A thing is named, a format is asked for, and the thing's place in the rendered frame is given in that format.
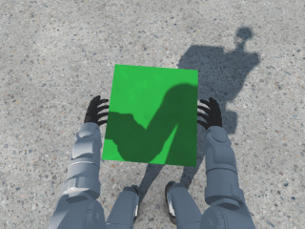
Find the robot left forearm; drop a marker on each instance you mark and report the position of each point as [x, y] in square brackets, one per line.
[82, 182]

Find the left robot thigh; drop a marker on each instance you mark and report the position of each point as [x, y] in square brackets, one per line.
[123, 211]

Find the robot left hand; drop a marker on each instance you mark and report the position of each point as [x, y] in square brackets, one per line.
[92, 114]

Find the left robot upper arm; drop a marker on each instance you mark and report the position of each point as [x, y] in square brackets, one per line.
[85, 214]

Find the robot right foot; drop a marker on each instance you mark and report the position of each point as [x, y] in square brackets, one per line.
[167, 188]

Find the carton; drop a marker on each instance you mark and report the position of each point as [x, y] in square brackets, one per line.
[152, 116]

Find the robot right hand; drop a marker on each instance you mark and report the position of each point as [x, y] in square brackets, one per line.
[214, 114]

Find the robot right forearm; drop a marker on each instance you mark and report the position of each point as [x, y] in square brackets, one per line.
[221, 173]

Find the right robot upper arm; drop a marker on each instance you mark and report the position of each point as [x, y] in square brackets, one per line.
[216, 217]

